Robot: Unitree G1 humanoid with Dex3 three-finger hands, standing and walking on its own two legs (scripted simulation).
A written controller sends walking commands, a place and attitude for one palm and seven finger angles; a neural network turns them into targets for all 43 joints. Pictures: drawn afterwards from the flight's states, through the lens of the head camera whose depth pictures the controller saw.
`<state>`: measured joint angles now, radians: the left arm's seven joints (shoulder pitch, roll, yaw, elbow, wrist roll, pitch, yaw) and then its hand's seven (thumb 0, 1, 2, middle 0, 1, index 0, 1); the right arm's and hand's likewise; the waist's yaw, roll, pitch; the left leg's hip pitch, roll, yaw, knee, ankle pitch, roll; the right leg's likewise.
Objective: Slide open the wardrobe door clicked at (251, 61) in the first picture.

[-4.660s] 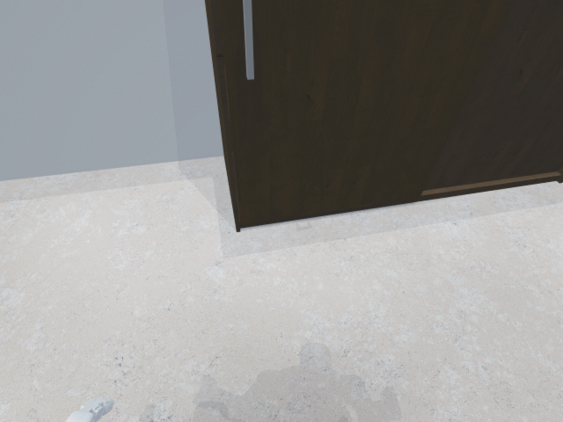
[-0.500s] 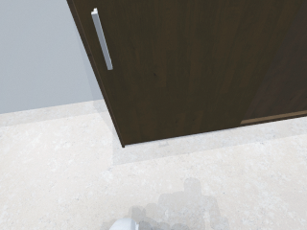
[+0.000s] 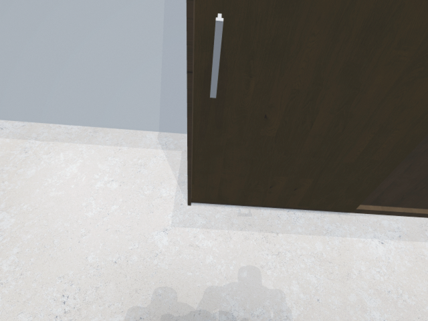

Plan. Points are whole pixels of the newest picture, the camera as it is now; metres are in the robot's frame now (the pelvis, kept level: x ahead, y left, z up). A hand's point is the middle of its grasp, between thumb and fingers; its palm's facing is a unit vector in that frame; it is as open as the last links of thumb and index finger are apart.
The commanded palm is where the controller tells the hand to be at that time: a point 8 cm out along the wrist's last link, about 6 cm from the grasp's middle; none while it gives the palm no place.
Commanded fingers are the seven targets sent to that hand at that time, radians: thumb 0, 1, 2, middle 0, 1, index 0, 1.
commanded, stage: take the last steps up to it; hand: left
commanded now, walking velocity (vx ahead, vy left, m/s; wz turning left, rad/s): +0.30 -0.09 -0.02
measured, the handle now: (216, 58) +0.77 +0.06 +0.10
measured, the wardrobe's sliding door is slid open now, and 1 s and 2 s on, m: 0.00 0.00 0.00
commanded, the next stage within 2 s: come to a stop and stand still in 0.82 s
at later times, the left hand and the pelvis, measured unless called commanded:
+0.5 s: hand out of the picture +0.11 +0.09 -0.16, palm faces +0.05 -0.98 -0.21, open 7.3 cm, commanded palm none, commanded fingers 0.00 0.90 0.90 -0.20 -0.30 -0.20 -0.30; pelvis +0.11 -0.09 +0.00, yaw +0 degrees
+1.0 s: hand (166, 270) +0.26 +0.13 -0.19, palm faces +0.07 -0.98 -0.17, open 7.4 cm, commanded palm none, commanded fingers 0.00 0.90 0.90 -0.20 -0.30 -0.20 -0.30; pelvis +0.29 -0.04 -0.01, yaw -1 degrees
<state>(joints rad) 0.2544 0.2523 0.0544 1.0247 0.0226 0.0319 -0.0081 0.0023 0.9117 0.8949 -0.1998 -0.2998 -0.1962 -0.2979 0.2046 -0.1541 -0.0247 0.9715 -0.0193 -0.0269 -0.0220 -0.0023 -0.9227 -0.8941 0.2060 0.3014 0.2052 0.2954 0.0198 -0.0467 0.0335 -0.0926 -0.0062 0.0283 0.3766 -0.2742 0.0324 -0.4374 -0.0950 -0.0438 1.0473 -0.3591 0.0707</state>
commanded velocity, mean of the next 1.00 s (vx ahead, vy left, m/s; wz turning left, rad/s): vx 0.20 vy -0.05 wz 0.02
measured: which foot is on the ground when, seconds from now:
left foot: down 0.00-0.24, up 0.26-0.80, down 0.82-1.00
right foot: up 0.00-0.22, down 0.24-0.82, up 0.84-1.00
